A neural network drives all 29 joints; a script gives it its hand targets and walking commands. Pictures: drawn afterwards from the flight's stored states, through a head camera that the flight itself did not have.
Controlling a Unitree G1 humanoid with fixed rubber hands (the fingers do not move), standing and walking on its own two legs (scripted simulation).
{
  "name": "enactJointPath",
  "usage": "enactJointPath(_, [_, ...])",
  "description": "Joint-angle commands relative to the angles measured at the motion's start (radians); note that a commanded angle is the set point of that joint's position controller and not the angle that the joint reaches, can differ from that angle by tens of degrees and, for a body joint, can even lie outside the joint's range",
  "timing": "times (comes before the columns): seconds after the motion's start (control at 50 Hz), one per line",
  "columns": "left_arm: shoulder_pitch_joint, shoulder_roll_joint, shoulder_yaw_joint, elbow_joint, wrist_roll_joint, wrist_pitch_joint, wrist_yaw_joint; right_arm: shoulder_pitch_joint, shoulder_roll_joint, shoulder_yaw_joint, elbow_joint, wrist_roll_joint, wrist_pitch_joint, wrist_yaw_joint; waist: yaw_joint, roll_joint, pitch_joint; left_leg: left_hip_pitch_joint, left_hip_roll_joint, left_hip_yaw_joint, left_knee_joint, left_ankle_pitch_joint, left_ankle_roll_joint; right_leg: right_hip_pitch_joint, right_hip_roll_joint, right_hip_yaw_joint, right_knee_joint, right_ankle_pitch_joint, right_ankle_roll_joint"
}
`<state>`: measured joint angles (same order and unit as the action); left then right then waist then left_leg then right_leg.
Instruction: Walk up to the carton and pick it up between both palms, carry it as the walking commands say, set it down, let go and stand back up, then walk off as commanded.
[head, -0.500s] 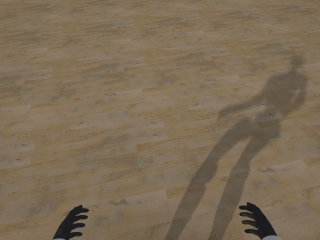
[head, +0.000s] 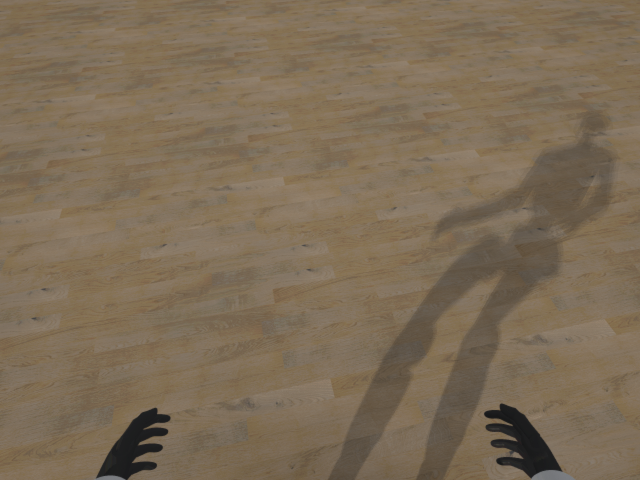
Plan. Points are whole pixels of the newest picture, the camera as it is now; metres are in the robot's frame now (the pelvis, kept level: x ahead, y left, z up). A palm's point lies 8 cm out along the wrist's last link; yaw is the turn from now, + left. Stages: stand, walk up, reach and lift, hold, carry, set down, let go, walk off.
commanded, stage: stand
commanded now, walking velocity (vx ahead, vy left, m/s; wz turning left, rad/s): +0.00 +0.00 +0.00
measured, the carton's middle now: out of the picture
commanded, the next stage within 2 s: walk up in 1.28 s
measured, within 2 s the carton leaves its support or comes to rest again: neither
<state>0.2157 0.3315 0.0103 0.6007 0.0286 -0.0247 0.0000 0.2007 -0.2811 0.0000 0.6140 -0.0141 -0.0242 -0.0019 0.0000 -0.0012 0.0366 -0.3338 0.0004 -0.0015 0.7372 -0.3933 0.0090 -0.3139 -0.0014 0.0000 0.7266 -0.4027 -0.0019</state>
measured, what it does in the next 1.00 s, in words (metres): stands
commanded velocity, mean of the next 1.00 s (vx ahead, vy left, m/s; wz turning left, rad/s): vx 0.00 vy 0.00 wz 0.00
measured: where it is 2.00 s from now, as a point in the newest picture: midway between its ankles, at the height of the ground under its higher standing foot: outside the picture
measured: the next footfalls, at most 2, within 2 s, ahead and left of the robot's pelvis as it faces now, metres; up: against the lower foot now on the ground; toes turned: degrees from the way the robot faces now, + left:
right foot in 1.74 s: +0.01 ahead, -0.18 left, +0.00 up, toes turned -19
left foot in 1.96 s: +0.06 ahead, +0.02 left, +0.00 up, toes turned -15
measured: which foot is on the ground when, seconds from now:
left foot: down 0.00-1.00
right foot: down 0.00-1.00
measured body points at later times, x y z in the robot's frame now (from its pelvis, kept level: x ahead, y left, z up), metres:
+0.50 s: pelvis +0.00 +0.00 +0.00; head +0.01 +0.01 +0.45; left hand +0.16 +0.28 -0.08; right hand +0.16 -0.26 -0.08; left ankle +0.00 +0.12 -0.71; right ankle -0.01 -0.12 -0.71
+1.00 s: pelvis -0.01 +0.00 +0.00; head +0.00 +0.01 +0.45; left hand +0.15 +0.28 -0.08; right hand +0.15 -0.26 -0.08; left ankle +0.00 +0.12 -0.71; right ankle -0.01 -0.12 -0.71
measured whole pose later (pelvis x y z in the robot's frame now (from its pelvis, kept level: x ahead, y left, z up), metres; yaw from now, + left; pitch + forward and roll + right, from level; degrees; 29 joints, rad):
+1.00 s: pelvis -0.01 +0.00 +0.00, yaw +0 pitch -1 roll -1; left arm 0.22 0.35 0.01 0.60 0.02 -0.03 0.00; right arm 0.20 -0.29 0.00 0.63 -0.01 -0.03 0.00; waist 0.00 0.00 0.04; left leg -0.34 0.00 0.00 0.75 -0.38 0.01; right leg -0.31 0.00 0.00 0.73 -0.39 0.00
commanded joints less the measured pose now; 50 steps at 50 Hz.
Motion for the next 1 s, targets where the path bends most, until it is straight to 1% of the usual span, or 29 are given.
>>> enactJointPath(0.0, [-0.049, 0.192, 0.062, -0.028, -0.009, -0.042, 0.010, -0.067, -0.240, -0.078, -0.023, -0.011, -0.038, -0.008, 0.004, 0.038, -0.103, 0.040, 0.092, -0.095, -0.105, 0.290, 0.078, 0.019, -0.091, 0.088, -0.120, 0.283, -0.072])
enactJointPath(0.02, [-0.067, 0.209, 0.070, -0.022, -0.008, -0.043, 0.010, -0.061, -0.244, -0.082, -0.018, -0.014, -0.038, -0.009, -0.011, 0.006, -0.116, 0.046, 0.090, -0.084, -0.104, 0.294, 0.081, 0.012, -0.094, 0.086, -0.107, 0.285, -0.075])
enactJointPath(0.04, [-0.067, 0.189, 0.065, -0.029, -0.011, -0.039, 0.009, -0.063, -0.246, -0.078, -0.006, -0.016, -0.040, -0.010, -0.002, 0.054, -0.112, 0.054, 0.106, -0.106, -0.123, 0.291, 0.083, 0.000, -0.084, 0.078, -0.101, 0.274, -0.072])
enactJointPath(0.08, [-0.049, 0.204, 0.069, -0.014, -0.008, -0.029, 0.007, -0.084, -0.259, -0.083, -0.014, -0.015, -0.038, -0.007, 0.006, 0.061, -0.097, 0.030, 0.103, -0.094, -0.138, 0.263, 0.078, 0.025, -0.073, 0.066, -0.107, 0.253, -0.060])
enactJointPath(0.1, [-0.049, 0.202, 0.068, -0.021, -0.007, -0.035, 0.007, -0.064, -0.252, -0.087, -0.018, -0.011, -0.039, -0.008, 0.008, 0.018, -0.126, 0.029, 0.097, -0.111, -0.130, 0.255, 0.083, 0.031, -0.073, 0.061, -0.109, 0.230, -0.064])
enactJointPath(0.12, [-0.056, 0.197, 0.067, -0.032, -0.003, -0.031, 0.009, -0.072, -0.251, -0.085, -0.022, -0.016, -0.040, -0.007, 0.004, 0.016, -0.111, 0.040, 0.097, -0.089, -0.124, 0.257, 0.083, 0.017, -0.077, 0.069, -0.107, 0.251, -0.061])
enactJointPath(0.22, [-0.040, 0.211, 0.068, -0.021, -0.012, -0.042, 0.009, -0.073, -0.246, -0.079, -0.009, -0.008, -0.042, -0.009, 0.010, 0.052, -0.092, 0.027, 0.100, -0.119, -0.132, 0.283, 0.086, 0.006, -0.079, 0.087, -0.092, 0.274, -0.073])
enactJointPath(0.26, [-0.039, 0.222, 0.070, -0.011, -0.020, -0.038, 0.008, -0.066, -0.263, -0.084, -0.010, -0.022, -0.044, -0.010, 0.015, 0.016, -0.133, 0.055, 0.098, -0.109, -0.121, 0.320, 0.085, 0.017, -0.077, 0.064, -0.069, 0.262, -0.063])
enactJointPath(0.3, [-0.028, 0.209, 0.066, -0.017, -0.014, -0.039, 0.009, -0.058, -0.258, -0.079, -0.004, -0.012, -0.045, -0.011, 0.021, 0.052, -0.120, 0.052, 0.110, -0.133, -0.126, 0.344, 0.092, 0.028, -0.073, 0.080, -0.076, 0.273, -0.060])
enactJointPath(0.32, [-0.043, 0.222, 0.070, -0.010, -0.012, -0.035, 0.011, -0.067, -0.271, -0.083, -0.006, -0.014, -0.042, -0.009, 0.015, 0.048, -0.112, 0.031, 0.101, -0.103, -0.123, 0.342, 0.084, 0.044, -0.078, 0.064, -0.095, 0.281, -0.060])
enactJointPath(0.34, [-0.033, 0.229, 0.073, -0.011, -0.012, -0.035, 0.011, -0.046, -0.247, -0.081, -0.008, -0.005, -0.041, -0.011, 0.006, 0.003, -0.122, 0.042, 0.092, -0.101, -0.105, 0.332, 0.080, 0.038, -0.078, 0.098, -0.098, 0.295, -0.070])
enactJointPath(0.4, [-0.039, 0.220, 0.068, -0.013, -0.009, -0.037, 0.010, -0.052, -0.256, -0.081, 0.002, -0.007, -0.042, -0.009, 0.008, 0.040, -0.139, 0.059, 0.093, -0.099, -0.098, 0.332, 0.073, 0.029, -0.085, 0.080, -0.092, 0.312, -0.067])
enactJointPath(0.44, [-0.042, 0.219, 0.067, -0.012, -0.008, -0.037, 0.011, -0.054, -0.264, -0.082, -0.001, -0.014, -0.042, -0.009, 0.011, 0.012, -0.147, 0.056, 0.098, -0.105, -0.111, 0.335, 0.076, 0.028, -0.074, 0.072, -0.080, 0.284, -0.062])
enactJointPath(0.46, [-0.062, 0.211, 0.064, -0.015, -0.011, -0.037, 0.011, -0.062, -0.262, -0.077, -0.008, -0.015, -0.041, -0.008, 0.006, 0.026, -0.075, 0.017, 0.103, -0.116, -0.131, 0.305, 0.081, 0.024, -0.074, 0.077, -0.100, 0.270, -0.064])
enactJointPath(0.48, [-0.032, 0.215, 0.061, -0.010, -0.013, -0.036, 0.009, -0.045, -0.264, -0.083, -0.001, -0.010, -0.043, -0.008, 0.003, 0.029, -0.152, 0.056, 0.106, -0.108, -0.119, 0.312, 0.076, 0.052, -0.081, 0.079, -0.093, 0.271, -0.064])
enactJointPath(0.5, [-0.033, 0.222, 0.068, -0.011, -0.019, -0.035, 0.010, -0.065, -0.269, -0.078, -0.006, -0.014, -0.044, -0.009, 0.016, 0.071, -0.134, 0.049, 0.093, -0.093, -0.129, 0.329, 0.074, 0.036, -0.079, 0.082, -0.098, 0.283, -0.062])
enactJointPath(0.54, [-0.055, 0.222, 0.068, -0.003, -0.007, -0.036, 0.013, -0.066, -0.251, -0.078, -0.001, -0.008, -0.044, -0.010, 0.001, 0.048, -0.122, 0.046, 0.099, -0.093, -0.115, 0.336, 0.071, 0.053, -0.083, 0.082, -0.109, 0.299, -0.064])
enactJointPath(0.58, [-0.037, 0.214, 0.067, -0.008, -0.008, -0.039, 0.009, -0.063, -0.258, -0.076, 0.001, -0.012, -0.046, -0.012, 0.019, 0.027, -0.102, 0.019, 0.100, -0.127, -0.137, 0.333, 0.085, 0.039, -0.078, 0.071, -0.087, 0.296, -0.070])
enactJointPath(0.6, [-0.046, 0.220, 0.067, -0.002, -0.011, -0.037, 0.010, -0.057, -0.278, -0.079, 0.005, -0.012, -0.045, -0.010, 0.013, 0.044, -0.127, 0.043, 0.099, -0.098, -0.130, 0.338, 0.079, 0.051, -0.082, 0.085, -0.095, 0.308, -0.068])
enactJointPath(0.64, [-0.050, 0.214, 0.062, -0.005, -0.009, -0.039, 0.009, -0.056, -0.264, -0.083, 0.001, -0.008, -0.043, -0.012, 0.002, 0.009, -0.124, 0.039, 0.100, -0.101, -0.103, 0.369, 0.076, 0.051, -0.083, 0.088, -0.102, 0.327, -0.067])
enactJointPath(0.68, [-0.051, 0.222, 0.064, -0.002, -0.016, -0.034, 0.014, -0.070, -0.253, -0.087, -0.008, -0.005, -0.040, -0.012, 0.004, 0.013, -0.144, 0.050, 0.086, -0.087, -0.089, 0.384, 0.070, 0.056, -0.094, 0.078, -0.088, 0.366, -0.071])
enactJointPath(0.76, [-0.055, 0.220, 0.067, 0.003, -0.007, -0.034, 0.014, -0.063, -0.269, -0.086, 0.007, -0.013, -0.040, -0.012, 0.008, 0.059, -0.115, 0.033, 0.095, -0.107, -0.120, 0.331, 0.079, 0.047, -0.082, 0.064, -0.093, 0.304, -0.062])
enactJointPath(0.78, [-0.045, 0.226, 0.069, 0.004, -0.006, -0.039, 0.013, -0.044, -0.264, -0.086, 0.002, -0.004, -0.038, -0.009, -0.007, 0.019, -0.150, 0.048, 0.098, -0.102, -0.099, 0.343, 0.080, 0.057, -0.086, 0.081, -0.100, 0.322, -0.071])
enactJointPath(0.82, [-0.039, 0.217, 0.058, -0.005, -0.011, -0.039, 0.012, -0.083, -0.268, -0.081, 0.005, -0.008, -0.039, -0.010, 0.015, 0.034, -0.118, 0.026, 0.103, -0.111, -0.126, 0.317, 0.079, 0.054, -0.089, 0.090, -0.104, 0.315, -0.071])
enactJointPath(0.86, [-0.043, 0.211, 0.064, 0.002, -0.014, -0.037, 0.014, -0.059, -0.260, -0.085, 0.000, -0.013, -0.040, -0.010, -0.001, 0.040, -0.129, 0.038, 0.101, -0.102, -0.121, 0.306, 0.081, 0.053, -0.094, 0.092, -0.104, 0.301, -0.072])
enactJointPath(0.88, [-0.049, 0.223, 0.063, -0.005, -0.014, -0.039, 0.012, -0.051, -0.262, -0.085, 0.004, -0.010, -0.039, -0.011, 0.008, -0.003, -0.109, 0.016, 0.099, -0.117, -0.125, 0.276, 0.082, 0.040, -0.081, 0.082, -0.098, 0.279, -0.072])
enactJointPath(0.92, [-0.051, 0.205, 0.058, 0.005, -0.008, -0.038, 0.012, -0.055, -0.262, -0.082, 0.012, -0.012, -0.040, -0.007, 0.008, 0.037, -0.107, 0.033, 0.092, -0.109, -0.131, 0.254, 0.074, 0.038, -0.089, 0.090, -0.125, 0.241, -0.075])
enactJointPath(0.96, [-0.041, 0.227, 0.073, -0.003, -0.015, -0.033, 0.011, -0.054, -0.287, -0.091, 0.011, -0.012, -0.038, -0.008, 0.011, 0.040, -0.118, 0.012, 0.100, -0.123, -0.157, 0.229, 0.080, 0.046, -0.077, 0.084, -0.112, 0.224, -0.072])
enactJointPath(0.98, [-0.036, 0.217, 0.067, 0.000, -0.016, -0.043, 0.009, -0.079, -0.268, -0.076, 0.012, -0.007, -0.040, -0.008, 0.018, 0.074, -0.076, -0.009, 0.087, -0.107, -0.147, 0.244, 0.076, 0.045, -0.082, 0.092, -0.125, 0.244, -0.068])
